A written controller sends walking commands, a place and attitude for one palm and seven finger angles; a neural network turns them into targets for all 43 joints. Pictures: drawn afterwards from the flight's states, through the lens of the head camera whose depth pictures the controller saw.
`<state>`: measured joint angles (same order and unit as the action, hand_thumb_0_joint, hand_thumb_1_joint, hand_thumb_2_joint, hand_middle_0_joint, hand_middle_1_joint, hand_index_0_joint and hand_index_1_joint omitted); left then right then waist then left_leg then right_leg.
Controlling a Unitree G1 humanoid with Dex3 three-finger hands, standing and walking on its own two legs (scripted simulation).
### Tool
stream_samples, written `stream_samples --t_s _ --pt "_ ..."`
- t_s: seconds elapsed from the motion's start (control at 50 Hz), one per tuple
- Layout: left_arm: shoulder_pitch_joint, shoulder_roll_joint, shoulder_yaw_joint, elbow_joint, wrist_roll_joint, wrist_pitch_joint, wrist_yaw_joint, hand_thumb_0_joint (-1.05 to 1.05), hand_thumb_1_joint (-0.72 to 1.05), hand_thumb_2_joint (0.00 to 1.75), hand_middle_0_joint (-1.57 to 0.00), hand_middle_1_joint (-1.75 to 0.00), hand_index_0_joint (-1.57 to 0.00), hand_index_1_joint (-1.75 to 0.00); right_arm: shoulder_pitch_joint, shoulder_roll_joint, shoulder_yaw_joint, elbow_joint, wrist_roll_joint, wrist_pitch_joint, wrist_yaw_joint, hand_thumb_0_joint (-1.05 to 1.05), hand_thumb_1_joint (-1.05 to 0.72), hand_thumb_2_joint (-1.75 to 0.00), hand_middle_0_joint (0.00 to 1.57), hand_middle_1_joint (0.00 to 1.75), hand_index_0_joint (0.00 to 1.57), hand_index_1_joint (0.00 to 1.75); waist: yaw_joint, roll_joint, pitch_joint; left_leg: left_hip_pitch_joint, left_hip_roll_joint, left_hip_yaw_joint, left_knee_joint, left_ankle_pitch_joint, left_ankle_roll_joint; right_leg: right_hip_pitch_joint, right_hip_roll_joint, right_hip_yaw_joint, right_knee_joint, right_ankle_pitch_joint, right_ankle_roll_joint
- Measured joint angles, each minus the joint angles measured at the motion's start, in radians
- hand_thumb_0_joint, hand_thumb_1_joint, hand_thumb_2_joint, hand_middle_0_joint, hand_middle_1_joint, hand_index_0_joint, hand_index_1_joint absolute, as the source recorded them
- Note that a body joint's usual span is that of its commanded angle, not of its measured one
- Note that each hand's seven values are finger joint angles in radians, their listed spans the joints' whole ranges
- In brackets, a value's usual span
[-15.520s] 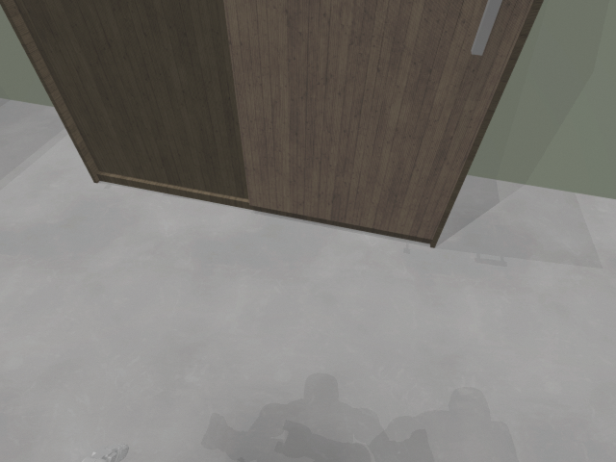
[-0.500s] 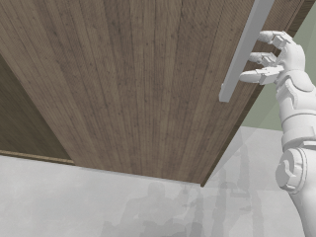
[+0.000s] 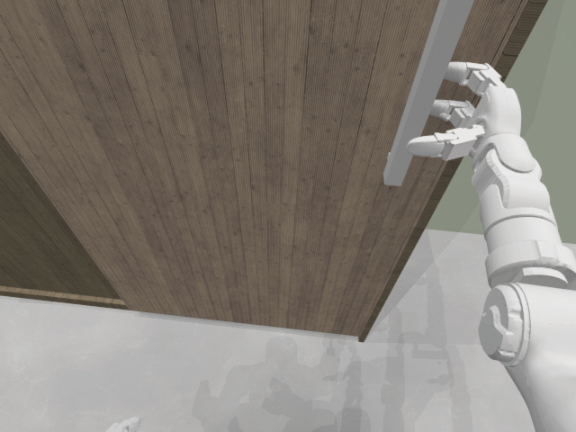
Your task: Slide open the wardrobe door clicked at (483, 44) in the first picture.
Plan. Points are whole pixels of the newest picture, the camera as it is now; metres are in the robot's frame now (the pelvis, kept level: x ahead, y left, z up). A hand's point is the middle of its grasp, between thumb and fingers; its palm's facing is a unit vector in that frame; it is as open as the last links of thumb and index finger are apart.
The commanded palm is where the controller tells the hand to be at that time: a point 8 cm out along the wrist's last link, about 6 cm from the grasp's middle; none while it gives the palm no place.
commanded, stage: slide the fingers in behind the handle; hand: right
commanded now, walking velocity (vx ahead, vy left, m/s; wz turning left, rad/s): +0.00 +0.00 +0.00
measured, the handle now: (418, 91) +0.53 -0.10 +0.22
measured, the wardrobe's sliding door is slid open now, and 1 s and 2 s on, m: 0.00 0.00 0.00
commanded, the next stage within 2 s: grip the handle and tug to test in 1.24 s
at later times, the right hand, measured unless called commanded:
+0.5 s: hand (417, 113) +0.47 -0.09 +0.23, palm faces -0.01 +1.00 +0.00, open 14.0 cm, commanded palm +0.45 -0.15 +0.22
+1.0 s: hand (409, 114) +0.47 -0.08 +0.23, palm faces -0.01 +1.00 -0.01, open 14.2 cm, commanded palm +0.45 -0.13 +0.22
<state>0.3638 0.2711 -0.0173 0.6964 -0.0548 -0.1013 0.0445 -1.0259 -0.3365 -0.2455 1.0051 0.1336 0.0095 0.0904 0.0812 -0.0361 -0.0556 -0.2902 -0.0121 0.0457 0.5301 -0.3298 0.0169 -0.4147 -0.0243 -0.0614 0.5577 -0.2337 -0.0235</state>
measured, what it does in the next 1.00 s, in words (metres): stands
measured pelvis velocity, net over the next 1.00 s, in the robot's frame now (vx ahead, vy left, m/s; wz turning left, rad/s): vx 0.00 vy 0.02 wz -0.02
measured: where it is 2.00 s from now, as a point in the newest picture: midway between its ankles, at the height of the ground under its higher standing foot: outside the picture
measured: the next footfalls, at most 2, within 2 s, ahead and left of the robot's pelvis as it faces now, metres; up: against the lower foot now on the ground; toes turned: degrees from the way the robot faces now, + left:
none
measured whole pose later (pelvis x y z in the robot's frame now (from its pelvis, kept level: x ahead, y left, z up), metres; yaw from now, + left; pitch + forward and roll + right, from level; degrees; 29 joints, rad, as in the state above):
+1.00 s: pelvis +0.00 +0.02 +0.00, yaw -1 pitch +3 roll +0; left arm 0.34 0.27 -0.01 0.71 -0.06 -0.06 0.05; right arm -0.98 -0.25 -0.19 0.91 0.15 0.06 0.03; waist 0.06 -0.05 -0.05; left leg -0.22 -0.02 0.06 0.50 -0.33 0.05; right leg -0.34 -0.03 -0.04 0.50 -0.21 0.00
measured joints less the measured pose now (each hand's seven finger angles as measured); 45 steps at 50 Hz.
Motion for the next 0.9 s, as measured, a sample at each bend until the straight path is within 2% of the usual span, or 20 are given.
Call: stream_samples --t_s 0.22,0.38,0.46,0.58,0.9 --pt "-0.009 -0.007 0.002 0.010 -0.002 0.012 -0.006 0.01 0.91 0.90 -0.20 -0.30 -0.20 -0.30 0.034 0.050 0.047 -0.086 0.016 0.036 -0.019 -0.01 0.50 -0.30 0.31 1.21 0.30 1.21 -0.021 -0.005 -0.005 0.028 0.003 0.006 -0.008 -0.008 0.003 0.026 0.005 0.006 -0.009 -0.004 0.003" --pt "-0.025 -0.012 -0.001 -0.004 0.004 0.033 -0.005 0.01 0.91 0.90 -0.20 -0.30 -0.20 -0.30 0.046 0.073 0.017 -0.098 -0.005 0.062 -0.055 -0.01 0.50 -0.30 0.31 1.20 0.30 1.20 -0.009 -0.007 -0.008 0.038 -0.002 0.000 -0.013 -0.006 0.010 0.045 0.000 0.001 -0.026 0.001 0.010" --pt "-0.019 -0.011 0.002 -0.009 0.001 0.042 -0.004 0.01 0.91 0.90 -0.20 -0.30 -0.20 -0.30 0.073 0.074 0.019 -0.129 -0.003 0.057 -0.054 -0.01 0.50 -0.30 0.30 1.20 0.30 1.20 -0.012 -0.010 -0.009 0.051 -0.006 -0.003 -0.022 -0.003 0.014 0.061 -0.004 -0.001 -0.038 0.006 0.014" --pt "-0.022 -0.006 0.001 0.003 -0.002 0.055 0.004 0.01 0.91 0.90 -0.20 -0.30 -0.20 -0.30 0.065 0.079 0.027 -0.113 0.007 0.081 -0.050 -0.01 0.50 -0.30 0.30 1.20 0.30 1.20 -0.016 -0.011 -0.002 0.064 -0.010 0.008 -0.030 0.001 0.021 0.071 -0.006 0.010 -0.047 0.014 0.020" --pt "-0.027 0.001 0.009 0.010 -0.003 0.046 0.002 0.01 0.91 0.90 -0.20 -0.30 -0.20 -0.30 0.056 0.083 0.050 -0.105 0.013 0.055 -0.066 -0.01 0.50 -0.30 0.29 1.19 0.25 1.19 -0.020 -0.014 0.005 0.067 -0.014 0.018 -0.034 0.006 0.029 0.074 -0.008 0.021 -0.060 0.027 0.026"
